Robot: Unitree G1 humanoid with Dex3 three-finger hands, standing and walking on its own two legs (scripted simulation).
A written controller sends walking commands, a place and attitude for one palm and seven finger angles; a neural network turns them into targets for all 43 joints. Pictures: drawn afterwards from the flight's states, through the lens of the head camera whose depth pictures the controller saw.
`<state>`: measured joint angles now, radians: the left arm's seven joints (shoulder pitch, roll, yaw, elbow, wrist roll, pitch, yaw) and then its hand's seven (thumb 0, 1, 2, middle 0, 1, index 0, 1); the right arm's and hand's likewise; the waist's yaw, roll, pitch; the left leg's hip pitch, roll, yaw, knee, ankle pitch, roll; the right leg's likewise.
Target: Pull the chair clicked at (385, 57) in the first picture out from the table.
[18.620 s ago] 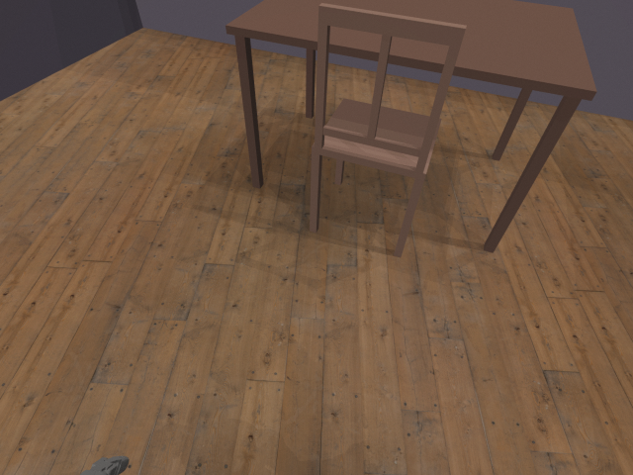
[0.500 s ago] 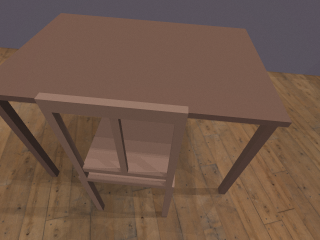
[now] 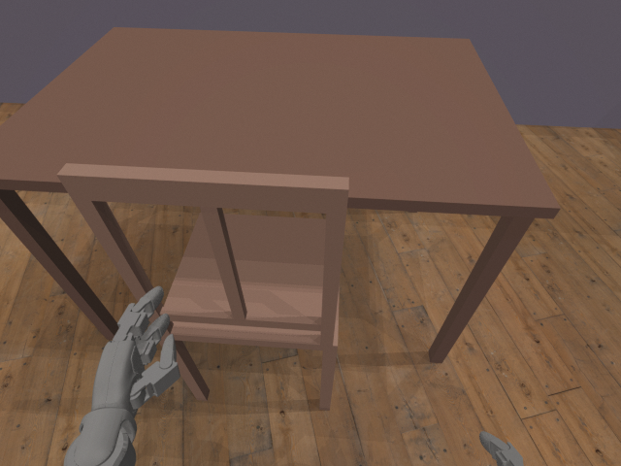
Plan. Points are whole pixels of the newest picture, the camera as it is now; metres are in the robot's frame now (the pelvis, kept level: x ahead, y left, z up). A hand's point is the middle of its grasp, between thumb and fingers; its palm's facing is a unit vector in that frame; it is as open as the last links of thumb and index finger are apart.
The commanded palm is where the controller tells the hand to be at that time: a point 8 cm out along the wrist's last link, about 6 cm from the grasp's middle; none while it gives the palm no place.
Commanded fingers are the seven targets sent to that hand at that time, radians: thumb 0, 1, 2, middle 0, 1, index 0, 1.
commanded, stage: raise the hand toward the chair's back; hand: left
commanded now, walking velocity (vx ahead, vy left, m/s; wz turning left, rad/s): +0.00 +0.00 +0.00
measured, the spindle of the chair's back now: (227, 268) +0.45 +0.16 -0.06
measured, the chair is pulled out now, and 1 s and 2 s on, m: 0.00 0.00 0.00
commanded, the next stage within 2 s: aim the fingers beside a spindle in 1.86 s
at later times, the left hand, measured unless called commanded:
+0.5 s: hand (203, 415) +0.21 +0.15 -0.05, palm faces -0.20 -0.98 -0.03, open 12.0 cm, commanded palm +0.17 +0.23 -0.03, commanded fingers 0.00 0.01 0.52 -0.11 -0.16 -0.11 -0.16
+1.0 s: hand (159, 396) +0.22 +0.20 -0.01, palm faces -0.02 -1.00 -0.05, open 16.1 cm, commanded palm +0.20 +0.25 -0.02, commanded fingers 0.00 -0.50 0.30 -0.06 -0.08 -0.06 -0.08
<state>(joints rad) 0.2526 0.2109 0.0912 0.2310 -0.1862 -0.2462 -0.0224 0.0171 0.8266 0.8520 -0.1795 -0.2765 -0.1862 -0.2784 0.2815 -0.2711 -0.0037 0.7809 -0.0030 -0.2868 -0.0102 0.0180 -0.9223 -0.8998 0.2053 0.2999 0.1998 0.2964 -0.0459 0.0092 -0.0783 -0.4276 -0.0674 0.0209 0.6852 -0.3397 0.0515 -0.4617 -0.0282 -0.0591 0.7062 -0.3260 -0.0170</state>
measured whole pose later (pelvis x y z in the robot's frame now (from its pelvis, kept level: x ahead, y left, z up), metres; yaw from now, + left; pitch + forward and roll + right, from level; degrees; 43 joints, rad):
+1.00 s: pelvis -0.01 +0.00 -0.06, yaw +0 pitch +15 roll -3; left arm 0.38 0.27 0.20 -0.02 -0.29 -0.40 -0.28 0.00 -0.34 0.36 -0.08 -0.10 -0.08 -0.10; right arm 0.21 -0.24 -0.01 0.54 0.03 -0.24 -0.04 0.01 -0.91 -0.90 0.20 0.30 0.20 0.30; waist -0.02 0.01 -0.15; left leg -0.88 -0.02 -0.02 1.16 -0.54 0.05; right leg -0.87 0.01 -0.12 1.09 -0.48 -0.04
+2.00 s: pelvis +0.00 +0.00 -0.06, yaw +0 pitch +15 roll -3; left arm 0.29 0.29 0.23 0.08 -0.30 -0.36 -0.33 -0.01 -0.50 0.30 -0.06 -0.08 -0.06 -0.08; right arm 0.24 -0.25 0.03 0.54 0.03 -0.22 -0.02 0.01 -0.91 -0.90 0.21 0.30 0.20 0.30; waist -0.02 0.03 -0.15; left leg -0.85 -0.01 -0.03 1.13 -0.53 0.04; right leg -0.84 0.01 -0.12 1.05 -0.47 -0.04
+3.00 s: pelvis +0.00 -0.01 -0.08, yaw -1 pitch +20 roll -2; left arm 0.09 0.24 0.13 0.18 -0.22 -0.38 -0.23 -0.01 -0.50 0.30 -0.06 -0.08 -0.06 -0.08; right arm 0.22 -0.26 0.02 0.52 0.01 -0.16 0.00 0.01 -0.91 -0.90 0.21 0.30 0.20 0.30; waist -0.03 0.02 -0.16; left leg -1.01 -0.02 -0.01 1.23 -0.57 0.04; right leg -1.01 0.01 -0.10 1.17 -0.51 -0.04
